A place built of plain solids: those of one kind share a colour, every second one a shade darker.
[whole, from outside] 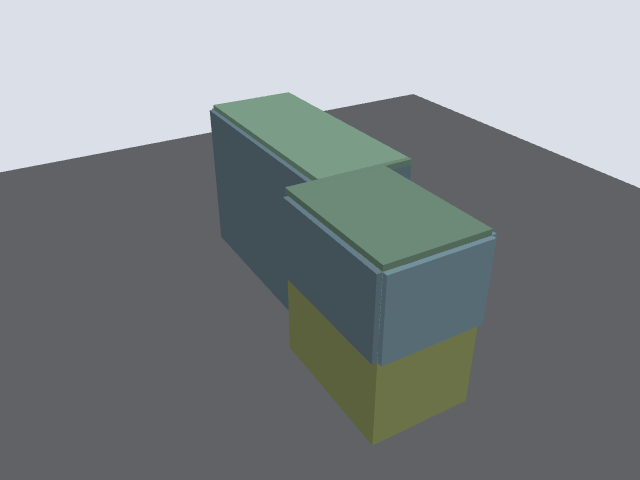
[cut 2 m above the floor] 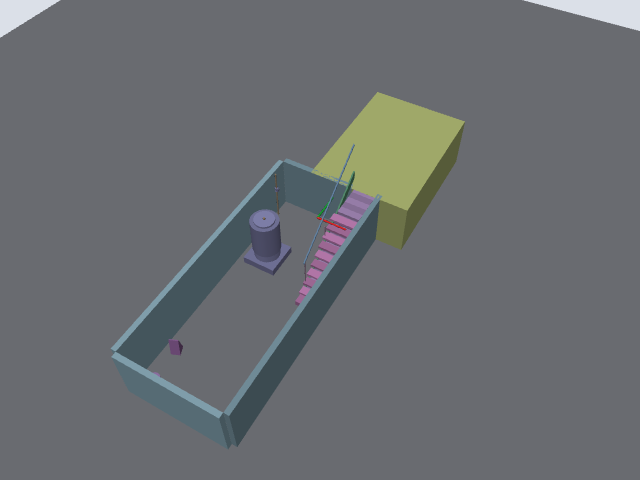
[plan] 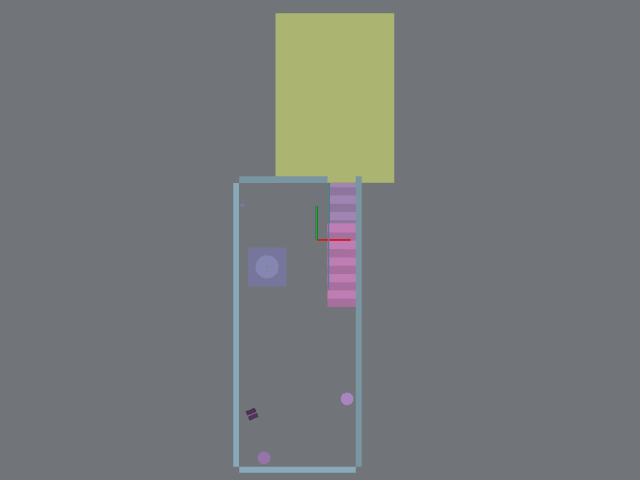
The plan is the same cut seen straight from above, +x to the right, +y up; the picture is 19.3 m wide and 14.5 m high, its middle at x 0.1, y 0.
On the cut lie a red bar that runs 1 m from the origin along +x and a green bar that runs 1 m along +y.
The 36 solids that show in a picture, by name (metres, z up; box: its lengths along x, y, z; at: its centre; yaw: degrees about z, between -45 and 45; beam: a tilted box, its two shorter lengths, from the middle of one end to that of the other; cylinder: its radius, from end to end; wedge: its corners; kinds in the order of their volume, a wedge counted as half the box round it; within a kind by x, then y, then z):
{
 "floor_1": {"box": [3.59, 5.13, 3.45], "at": [0.55, 4.29, 1.42]},
 "wall_1": {"box": [0.18, 8.58, 6.08], "at": [-2.43, -2.56, 2.99]},
 "wall_2": {"box": [2.67, 0.2, 6.08], "at": [-1.01, 1.82, 2.99]},
 "wall_3": {"box": [3.52, 0.18, 6.08], "at": [-0.58, -6.94, 2.99]},
 "wall_4": {"box": [3.59, 0.18, 2.88], "at": [0.55, 6.94, 4.59]},
 "wall_5": {"box": [0.18, 8.78, 6.08], "at": [1.27, -2.46, 2.99]},
 "wall_6": {"box": [0.18, 4.93, 2.88], "at": [2.43, 4.39, 4.59]},
 "roof_1": {"box": [3.52, 8.58, 0.2], "at": [-0.58, -2.56, 6.13]},
 "roof_2": {"box": [4.69, 0.2, 0.2], "at": [0.0, 1.82, 6.13]},
 "roof_3": {"box": [3.59, 4.93, 0.2], "at": [0.55, 4.39, 6.13]},
 "under_1": {"box": [0.78, 0.25, 1.94], "at": [0.79, 0.47, 0.92]},
 "under_2": {"box": [0.78, 0.26, 2.14], "at": [0.79, 0.72, 1.02]},
 "under_3": {"box": [0.78, 0.25, 2.33], "at": [0.79, 0.97, 1.12]},
 "under_4": {"box": [0.78, 0.25, 2.53], "at": [0.79, 1.22, 1.21]},
 "under_5": {"box": [0.78, 0.25, 2.73], "at": [0.79, 1.47, 1.31]},
 "under_6": {"box": [0.78, 0.13, 2.92], "at": [0.79, 1.66, 1.41]},
 "plant_1": {"box": [1.17, 1.17, 0.32], "at": [-1.5, -0.81, 0.11]},
 "plant_2": {"cylinder": 0.45, "from": [-1.5, -0.81, 0.27], "to": [-1.5, -0.81, 0.6]},
 "plant_3": {"cylinder": 0.49, "from": [-1.5, -0.81, 0.6], "to": [-1.5, -0.81, 1.88]},
 "plant_4": {"cylinder": 0.35, "from": [-1.5, -0.81, 1.88], "to": [-1.5, -0.81, 1.95]},
 "string_1": {"wedge": [[0.35, -1.54, -0.05], [0.35, -1.54, 0.27], [0.35, 1.72, 2.52], [0.35, 1.72, 2.84], [0.4, -1.54, -0.05], [0.4, -1.54, 0.27], [0.4, 1.72, 2.52], [0.4, 1.72, 2.84]]},
 "guard_rail_1": {"wedge": [[0.34, -1.49, 1.52], [0.34, -1.49, 1.58], [0.34, 1.64, 3.98], [0.34, 1.64, 4.04], [0.38, -1.49, 1.52], [0.38, -1.49, 1.58], [0.38, 1.64, 3.98], [0.38, 1.64, 4.04]]},
 "bin_1": {"cylinder": 0.19, "from": [-1.59, -6.58, 0.0], "to": [-1.59, -6.58, 0.75]},
 "bin_2": {"cylinder": 0.19, "from": [0.92, -4.8, 0.0], "to": [0.92, -4.8, 0.62]},
 "tread_1": {"wedge": [[0.32, -2.03, -0.05], [0.32, -2.03, 0.2], [0.32, -1.65, -0.05], [0.32, -1.65, 0.19], [1.18, -2.03, -0.05], [1.18, -2.03, 0.19], [1.18, -1.65, -0.05], [1.18, -1.65, 0.19]]},
 "tread_2": {"wedge": [[0.32, -1.78, 0.31], [0.32, -1.78, 0.39], [0.32, -1.5, 0.31], [0.32, -1.5, 0.39], [1.18, -1.78, 0.31], [1.18, -1.78, 0.39], [1.18, -1.5, 0.31], [1.18, -1.5, 0.39]]},
 "tread_3": {"wedge": [[0.32, -1.53, 0.51], [0.32, -1.53, 0.59], [0.32, -1.25, 0.51], [0.32, -1.25, 0.59], [1.18, -1.53, 0.51], [1.18, -1.53, 0.59], [1.18, -1.25, 0.51], [1.18, -1.25, 0.59]]},
 "tread_4": {"wedge": [[0.32, -1.28, 0.7], [0.32, -1.28, 0.78], [0.32, -1.0, 0.7], [0.32, -1.0, 0.78], [1.18, -1.28, 0.7], [1.18, -1.28, 0.78], [1.18, -1.0, 0.7], [1.18, -1.0, 0.78]]},
 "tread_5": {"wedge": [[0.32, -1.03, 0.9], [0.32, -1.03, 0.98], [0.32, -0.75, 0.9], [0.32, -0.75, 0.98], [1.18, -1.03, 0.9], [1.18, -1.03, 0.98], [1.18, -0.75, 0.9], [1.18, -0.75, 0.98]]},
 "tread_6": {"wedge": [[0.32, -0.78, 1.1], [0.32, -0.78, 1.18], [0.32, -0.5, 1.1], [0.32, -0.5, 1.18], [1.18, -0.78, 1.1], [1.18, -0.78, 1.18], [1.18, -0.5, 1.1], [1.18, -0.5, 1.18]]},
 "tread_7": {"wedge": [[0.32, -0.53, 1.29], [0.32, -0.53, 1.37], [0.32, -0.25, 1.29], [0.32, -0.25, 1.37], [1.18, -0.53, 1.29], [1.18, -0.53, 1.37], [1.18, -0.25, 1.29], [1.18, -0.25, 1.37]]},
 "tread_8": {"wedge": [[0.32, -0.28, 1.49], [0.32, -0.28, 1.57], [0.32, 0.0, 1.49], [0.32, 0.0, 1.57], [1.18, -0.28, 1.49], [1.18, -0.28, 1.57], [1.18, 0.0, 1.49], [1.18, 0.0, 1.57]]},
 "tread_9": {"wedge": [[0.32, -0.03, 1.69], [0.32, -0.03, 1.77], [0.32, 0.25, 1.69], [0.32, 0.25, 1.77], [1.18, -0.03, 1.69], [1.18, -0.03, 1.77], [1.18, 0.25, 1.69], [1.18, 0.25, 1.77]]},
 "tread_10": {"wedge": [[0.32, 0.22, 1.89], [0.32, 0.22, 1.97], [0.32, 0.5, 1.89], [0.32, 0.5, 1.97], [1.18, 0.22, 1.89], [1.18, 0.22, 1.97], [1.18, 0.5, 1.89], [1.18, 0.5, 1.97]]},
 "sign_1": {"wedge": [[-2.15, -5.18, 0.0], [-2.09, -5.31, 0.62], [-2.08, -5.33, 0.62], [-2.03, -5.46, 0.0], [-1.87, -5.06, 0.0], [-1.82, -5.19, 0.62], [-1.81, -5.22, 0.62], [-1.75, -5.34, 0.0]]},
 "pipe_1": {"cylinder": 0.026, "from": [-2.24, 1.05, 0.0], "to": [-2.24, 1.05, 2.09]}
}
